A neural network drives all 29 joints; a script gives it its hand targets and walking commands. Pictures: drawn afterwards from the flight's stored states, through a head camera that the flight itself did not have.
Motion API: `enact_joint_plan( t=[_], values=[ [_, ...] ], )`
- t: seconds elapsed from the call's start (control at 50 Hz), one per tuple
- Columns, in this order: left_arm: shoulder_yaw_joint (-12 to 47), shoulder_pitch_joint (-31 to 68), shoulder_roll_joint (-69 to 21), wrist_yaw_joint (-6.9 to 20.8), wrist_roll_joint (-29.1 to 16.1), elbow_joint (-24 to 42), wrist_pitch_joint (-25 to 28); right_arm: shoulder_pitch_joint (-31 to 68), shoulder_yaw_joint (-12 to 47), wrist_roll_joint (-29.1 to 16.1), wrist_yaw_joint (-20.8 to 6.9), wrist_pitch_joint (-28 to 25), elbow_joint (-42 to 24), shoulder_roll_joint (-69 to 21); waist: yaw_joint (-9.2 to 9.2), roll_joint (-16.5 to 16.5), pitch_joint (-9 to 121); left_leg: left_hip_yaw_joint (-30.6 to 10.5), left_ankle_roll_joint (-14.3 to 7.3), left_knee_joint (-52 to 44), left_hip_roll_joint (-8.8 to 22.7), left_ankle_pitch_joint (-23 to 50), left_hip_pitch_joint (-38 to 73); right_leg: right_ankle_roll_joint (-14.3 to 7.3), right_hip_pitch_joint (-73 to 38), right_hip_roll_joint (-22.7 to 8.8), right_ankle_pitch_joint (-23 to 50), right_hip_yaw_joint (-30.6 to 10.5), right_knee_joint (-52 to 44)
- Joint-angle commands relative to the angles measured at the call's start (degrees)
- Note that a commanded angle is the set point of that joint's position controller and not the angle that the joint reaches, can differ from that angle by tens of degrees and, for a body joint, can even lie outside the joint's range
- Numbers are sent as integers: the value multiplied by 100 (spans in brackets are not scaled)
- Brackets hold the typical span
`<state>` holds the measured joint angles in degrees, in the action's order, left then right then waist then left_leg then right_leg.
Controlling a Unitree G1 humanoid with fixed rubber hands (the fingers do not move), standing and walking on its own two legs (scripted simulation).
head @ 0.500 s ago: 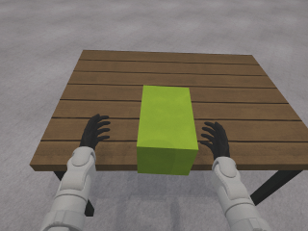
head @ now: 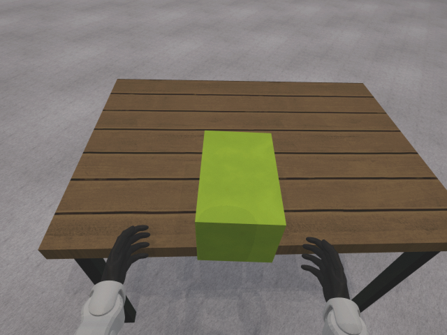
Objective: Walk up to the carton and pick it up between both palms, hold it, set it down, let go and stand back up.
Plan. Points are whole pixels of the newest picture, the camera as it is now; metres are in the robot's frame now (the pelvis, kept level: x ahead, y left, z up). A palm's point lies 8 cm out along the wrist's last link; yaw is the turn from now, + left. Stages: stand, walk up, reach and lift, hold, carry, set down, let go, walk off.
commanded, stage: set down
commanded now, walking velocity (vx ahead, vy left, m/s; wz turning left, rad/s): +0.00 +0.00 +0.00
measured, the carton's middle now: (236, 192) +0.44 +0.02 -0.02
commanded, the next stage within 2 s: let go in 1.00 s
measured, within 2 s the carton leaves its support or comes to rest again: neither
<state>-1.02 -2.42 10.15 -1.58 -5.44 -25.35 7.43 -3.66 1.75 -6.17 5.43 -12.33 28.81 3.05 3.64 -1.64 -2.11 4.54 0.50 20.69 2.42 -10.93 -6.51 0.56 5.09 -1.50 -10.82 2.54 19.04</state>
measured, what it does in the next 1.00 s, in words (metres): stands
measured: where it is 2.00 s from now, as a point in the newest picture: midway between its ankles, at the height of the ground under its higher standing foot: outside the picture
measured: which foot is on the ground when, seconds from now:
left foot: down 0.00-1.00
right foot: down 0.00-1.00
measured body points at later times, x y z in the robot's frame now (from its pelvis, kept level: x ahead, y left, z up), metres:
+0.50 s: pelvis +0.02 -0.01 +0.00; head +0.00 +0.00 +0.45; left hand +0.20 +0.22 -0.06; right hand +0.21 -0.21 -0.06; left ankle +0.01 +0.12 -0.75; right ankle +0.00 -0.13 -0.75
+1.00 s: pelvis +0.02 -0.01 +0.00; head +0.01 +0.00 +0.45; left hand +0.19 +0.22 -0.08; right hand +0.18 -0.24 -0.08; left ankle +0.01 +0.12 -0.75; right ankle +0.00 -0.13 -0.75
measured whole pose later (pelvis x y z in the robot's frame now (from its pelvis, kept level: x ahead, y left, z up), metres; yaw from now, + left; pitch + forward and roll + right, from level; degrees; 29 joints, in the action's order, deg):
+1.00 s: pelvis +0.02 -0.01 +0.00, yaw +0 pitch -5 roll +0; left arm -0.5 -11.0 11.3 0.2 1.1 -29.5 -8.0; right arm -10.0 -1.2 0.4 -0.6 -10.0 40.3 10.9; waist 0.1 -0.5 -4.1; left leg 4.9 1.2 19.4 2.9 -12.0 -1.9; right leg 0.3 0.8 -0.9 -11.9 2.1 18.1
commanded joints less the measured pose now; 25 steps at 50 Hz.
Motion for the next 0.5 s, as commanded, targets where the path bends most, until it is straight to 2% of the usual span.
enact_joint_plan(
  t=[0.0,0.08,0.14,0.22,0.32,0.48],
  values=[
    [148,319,162,109,59,755,-93,402,-133,75,-28,-226,-326,413,-309,429,769,-224,226,-98,-167,1197,586,-264,-18,271,151,-224,-391],
    [-20,132,415,125,278,967,-435,427,-129,30,-104,-235,-431,646,-120,311,655,-154,253,-74,-198,1521,651,-226,-96,339,328,-146,-404],
    [-99,-311,461,120,386,1112,-675,6,-43,9,-194,-119,-517,670,-60,211,503,-97,217,-148,-227,1744,776,-181,-216,330,562,-166,-484],
    [-78,-431,505,186,369,1186,-1014,-215,-78,84,-235,104,-646,764,-152,262,200,-37,204,-235,-266,1644,800,-136,-182,283,616,-162,-587],
    [-35,-612,546,226,402,1239,-1126,-520,-142,183,-288,238,-572,832,-236,379,100,-12,221,-249,-261,1524,894,-116,12,227,618,-145,-612],
    [-88,-743,613,239,452,786,-1104,-528,-232,406,-377,148,-268,948,-242,145,156,8,170,-230,-260,1357,875,-76,67,225,637,-106,-574]
  ],
)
